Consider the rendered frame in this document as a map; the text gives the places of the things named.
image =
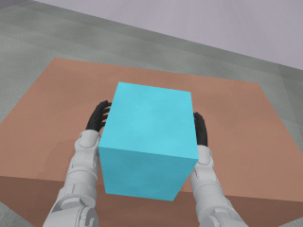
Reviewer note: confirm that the pedestal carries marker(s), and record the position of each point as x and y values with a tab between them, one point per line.
257	162

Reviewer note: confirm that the robot right forearm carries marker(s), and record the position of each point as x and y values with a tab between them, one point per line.
207	191

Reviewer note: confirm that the carton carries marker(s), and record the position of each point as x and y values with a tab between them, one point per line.
148	146

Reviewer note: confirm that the robot left upper arm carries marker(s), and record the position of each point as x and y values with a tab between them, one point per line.
80	216

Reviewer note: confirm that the robot right upper arm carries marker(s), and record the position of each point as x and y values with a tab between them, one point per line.
214	220

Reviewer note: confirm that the robot left forearm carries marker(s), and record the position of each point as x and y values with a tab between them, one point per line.
81	179

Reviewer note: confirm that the right robot hand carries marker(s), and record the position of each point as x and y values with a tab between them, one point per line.
200	130

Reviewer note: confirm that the left robot hand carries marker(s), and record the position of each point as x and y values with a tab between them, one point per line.
95	121

